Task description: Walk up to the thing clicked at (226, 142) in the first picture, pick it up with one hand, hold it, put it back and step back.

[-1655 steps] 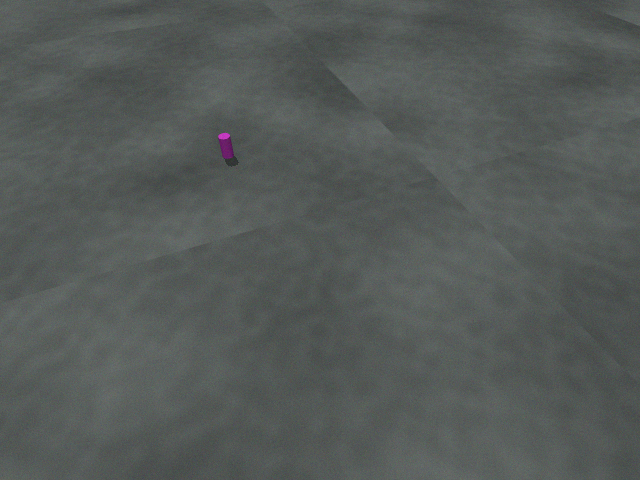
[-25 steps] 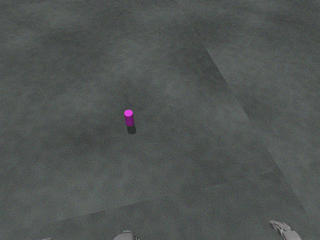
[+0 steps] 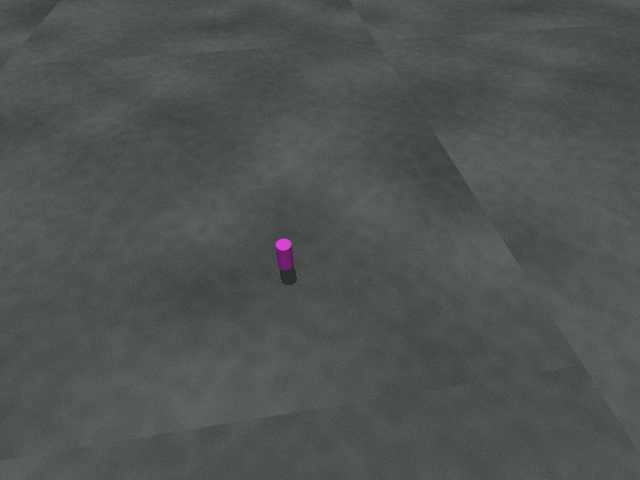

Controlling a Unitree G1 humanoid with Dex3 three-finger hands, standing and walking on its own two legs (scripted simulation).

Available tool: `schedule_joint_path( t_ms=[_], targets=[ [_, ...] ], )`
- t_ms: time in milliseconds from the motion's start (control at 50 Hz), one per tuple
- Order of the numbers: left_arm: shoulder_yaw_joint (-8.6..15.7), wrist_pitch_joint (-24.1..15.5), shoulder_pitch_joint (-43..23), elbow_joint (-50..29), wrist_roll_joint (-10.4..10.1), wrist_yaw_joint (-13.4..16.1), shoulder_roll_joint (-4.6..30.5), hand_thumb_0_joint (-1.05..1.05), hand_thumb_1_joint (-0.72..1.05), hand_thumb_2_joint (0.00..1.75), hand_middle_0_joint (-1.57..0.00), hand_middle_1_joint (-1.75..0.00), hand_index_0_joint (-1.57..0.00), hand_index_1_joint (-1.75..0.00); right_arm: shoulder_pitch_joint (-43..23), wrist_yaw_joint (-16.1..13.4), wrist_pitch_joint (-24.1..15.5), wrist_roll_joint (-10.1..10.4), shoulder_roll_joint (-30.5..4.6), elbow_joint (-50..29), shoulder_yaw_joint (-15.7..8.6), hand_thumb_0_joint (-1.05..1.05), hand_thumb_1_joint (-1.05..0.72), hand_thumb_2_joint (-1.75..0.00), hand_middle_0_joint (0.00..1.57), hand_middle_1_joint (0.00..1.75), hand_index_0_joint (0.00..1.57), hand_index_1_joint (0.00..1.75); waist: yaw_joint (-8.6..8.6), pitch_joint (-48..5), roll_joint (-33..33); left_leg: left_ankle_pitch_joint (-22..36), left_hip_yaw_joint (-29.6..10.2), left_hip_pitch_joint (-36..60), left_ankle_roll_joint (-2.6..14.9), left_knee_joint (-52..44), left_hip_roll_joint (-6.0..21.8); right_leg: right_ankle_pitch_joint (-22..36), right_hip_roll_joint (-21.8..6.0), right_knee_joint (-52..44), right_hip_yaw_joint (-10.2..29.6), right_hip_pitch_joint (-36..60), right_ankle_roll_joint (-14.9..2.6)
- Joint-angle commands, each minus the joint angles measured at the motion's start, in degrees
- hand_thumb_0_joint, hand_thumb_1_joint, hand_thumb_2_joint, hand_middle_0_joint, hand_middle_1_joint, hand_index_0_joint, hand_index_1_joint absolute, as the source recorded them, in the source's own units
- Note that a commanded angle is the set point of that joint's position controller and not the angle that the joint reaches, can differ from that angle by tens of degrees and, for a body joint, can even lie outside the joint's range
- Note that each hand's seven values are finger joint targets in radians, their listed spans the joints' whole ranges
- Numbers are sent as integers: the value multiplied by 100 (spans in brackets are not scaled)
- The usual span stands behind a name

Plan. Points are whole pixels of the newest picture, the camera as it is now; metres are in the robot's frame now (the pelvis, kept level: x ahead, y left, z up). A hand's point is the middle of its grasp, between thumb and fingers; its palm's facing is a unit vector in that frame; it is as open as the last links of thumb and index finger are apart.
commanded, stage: step back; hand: left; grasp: from the side
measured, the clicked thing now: (284, 254) +1.07 +0.16 -0.70
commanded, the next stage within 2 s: stand in 0.70 s
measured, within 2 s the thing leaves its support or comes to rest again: neither
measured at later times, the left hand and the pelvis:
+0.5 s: hand out of the picture +0.12 +0.26 -0.15, palm faces +0.05 -0.93 -0.36, open 7.4 cm; pelvis +0.05 +0.00 +0.00, yaw +2 degrees
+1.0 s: hand out of the picture +0.13 +0.25 -0.14, palm faces +0.00 -0.95 -0.33, open 7.4 cm; pelvis +0.05 +0.00 +0.02, yaw +1 degrees
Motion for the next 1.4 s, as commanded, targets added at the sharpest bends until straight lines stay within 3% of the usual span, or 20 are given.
schedule_joint_path(
  t_ms=[0, 60, 100, 120, 140, 160, 180, 220, 300, 360, 380, 400, 420, 440, 520, 600, 780, 880, 1160, 1380],
  targets=[
    [279, -349, -290, -446, 0, 35, 1066, 0, 90, 90, -20, -30, -20, -30, -151, -150, -181, 18, -1690, -468, -396, 0, -90, -90, 20, 30, 20, 30, -96, 3, 829, -756, -2042, 266, 1020, -1627, 1542, 33, -120, -299, 49, -731, -5],
    [315, -384, -85, -307, 6, 39, 935, 0, 90, 90, -20, -30, -20, -30, -385, -123, -84, 25, -1624, -547, -355, 0, -90, -90, 20, 30, 20, 30, 21, -138, 958, -646, -1349, -514, 782, -1233, 1253, 715, 215, -1443, -370, 546, 25],
    [321, -409, 73, -141, 52, 115, 908, 0, 90, 90, -20, -30, -20, -30, -610, -129, 15, 97, -1236, -584, -194, 0, -90, -90, 20, 30, 20, 30, 262, -185, 677, -951, -936, -1424, 362, -587, 905, 1202, 385, -2209, -383, 1687, -28],
    [384, -437, 230, -142, 97, 163, 1107, 0, 90, 90, -20, -30, -20, -30, -507, -153, 29, 122, -892, -621, -77, 0, -90, -90, 20, 30, 20, 30, 363, -231, -1, -943, -704, -1977, 129, 233, 574, 638, -241, -2750, 683, 2161, -143],
    [458, -482, 316, -194, 142, 199, 1649, 0, 90, 90, -20, -30, -20, -30, -643, -191, 45, 115, -736, -714, -34, 0, -90, -90, 20, 30, 20, 30, 453, -217, -995, -1415, -441, -2295, -75, 1382, -194, -852, -1626, -3745, 2833, 1613, -673],
    [487, -482, -199, -338, 141, 178, 1841, 0, 90, 90, -20, -30, -20, -30, -607, -259, 61, 70, -1175, -578, -171, 0, -90, -90, 20, 30, 20, 30, 323, 172, -617, -1637, -712, -1736, -154, 1969, 165, -1239, -2314, -3841, 3301, 511, -1251],
    [457, -507, -406, -432, 84, 180, 1643, 0, 90, 90, -20, -30, -20, -30, -343, -252, 32, 99, -1316, -456, -191, 0, -90, -90, 20, 30, 20, 30, 171, 243, -215, -1387, -798, -1671, -154, 2024, 298, -630, -2120, -3614, 2932, 611, -1311],
    [367, -557, -633, -415, 45, 205, 1402, 0, 90, 90, -20, -30, -20, -30, -140, -232, 4, 109, -1176, -263, -165, 0, -90, -90, 20, 30, 20, 30, 36, 90, -239, -973, -757, -1433, -152, 1706, 395, 633, -1571, -3255, 1881, 733, -944],
    [281, -517, -897, -397, 53, 163, 1377, 0, 90, 90, -20, -30, -20, -30, -161, -164, -17, 73, -1094, -128, -156, 0, -90, -90, 20, 30, 20, 30, -10, -138, -841, -758, -46, -495, -197, 682, 381, 1942, -1348, -2912, 951, 309, -833],
    [178, -419, -834, -321, -47, 158, 1194, 0, 90, 90, -20, -30, -20, -30, -124, -195, -90, 52, -977, 20, -152, 0, -90, -90, 20, 30, 20, 30, -105, -427, -554, 647, 230, 300, -136, -688, 190, 3340, -955, -1956, 421, 432, -470],
    [113, -397, -811, -344, -77, 164, 1026, 0, 90, 90, -20, -30, -20, -30, -112, -235, -117, 29, -1053, 33, -167, 0, -90, -90, 20, 30, 20, 30, -133, -624, -394, 1413, -83, 556, -35, -816, 457, 3562, -822, -1604, 293, 454, -277],
    [56, -366, -769, -383, -132, 157, 829, 0, 90, 90, -20, -30, -20, -30, -242, -267, -159, 15, -1361, -18, -209, 0, -90, -90, 20, 30, 20, 30, -65, -899, 275, 1991, -1120, 610, 240, -942, 1260, 2903, -435, -1305, 106, 360, 16],
    [90, -317, -772, -246, -203, 169, 906, 0, 90, 90, -20, -30, -20, -30, -684, -248, -148, 101, -1604, -86, -221, 0, -90, -90, 20, 30, 20, 30, 73, -836, 533, 1792, -1427, 109, 699, -873, 1558, 1404, -6, -1206, -105, 616, 97],
    [60, -310, -834, -198, -165, 188, 898, 0, 90, 90, -20, -30, -20, -30, -845, -237, -135, 112, -1572, -84, -199, 0, -90, -90, 20, 30, 20, 30, 70, -763, 530, 1766, -1413, 29, 771, -892, 1660, 1007, -29, -1426, -60, 754, 44],
    [69, -401, -725, 82, -122, 187, 1063, 0, 90, 90, -20, -30, -20, -30, -1121, -250, -76, 159, -1235, 61, -50, 0, -90, -90, 20, 30, 20, 30, 92, -820, 486, 1959, -523, -25, 104, -559, 986, 2573, -446, -2196, 264, 1281, -91],
    [53, -393, -896, 211, -136, 212, 1087, 0, 90, 90, -20, -30, -20, -30, -1201, -257, -51, 175, -1161, 242, -40, 0, -90, -90, 20, 30, 20, 30, 5, -973, 226, 2404, -309, 449, 68, -514, 912, 3348, -572, -2255, 256, 1272, -88],
    [-142, -349, -1171, 500, -116, 159, 877, 0, 90, 90, -20, -30, -20, -30, -1488, -199, -94, 194, -1111, 426, 55, 0, -90, -90, 20, 30, 20, 30, -36, -728, 161, 2325, -450, 940, -43, -1374, 1059, 2834, -527, -2991, 220, 1330, 64],
    [-159, -365, -1264, 601, -82, 139, 887, 0, 90, 90, -20, -30, -20, -30, -1548, -175, -82, 186, -1110, 497, 59, 0, -90, -90, 20, 30, 20, 30, -52, -617, 175, 1673, -407, 799, -93, -1679, 1021, 2365, -555, -3314, 240, 1414, 110],
    [-185, -357, -1170, 698, -71, 121, 929, 0, 90, 90, -20, -30, -20, -30, -1380, -142, -61, 175, -1090, 651, 94, 0, -90, -90, 20, 30, 20, 30, -92, -441, 84, 804, -391, 683, -155, -1926, 952, 1742, -586, -3568, 317, 1194, 89],
    [-199, -344, -1015, 636, -72, 126, 971, 0, 90, 90, -20, -30, -20, -30, -1139, -140, -33, 161, -1104, 644, 127, 0, -90, -90, 20, 30, 20, 30, -98, -397, 12, 821, -408, 657, -160, -1859, 956, 1609, -565, -3574, 345, 1026, 68]
  ],
)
